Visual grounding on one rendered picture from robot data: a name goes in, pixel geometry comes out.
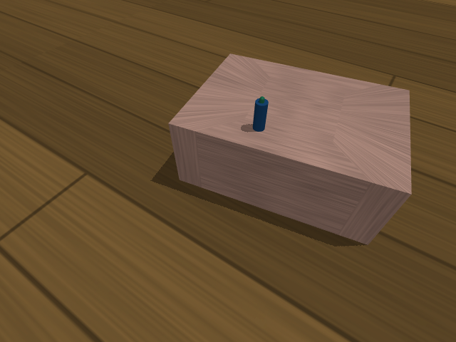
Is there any bottle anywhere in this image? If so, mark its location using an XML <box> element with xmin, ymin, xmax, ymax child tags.
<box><xmin>253</xmin><ymin>96</ymin><xmax>269</xmax><ymax>132</ymax></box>

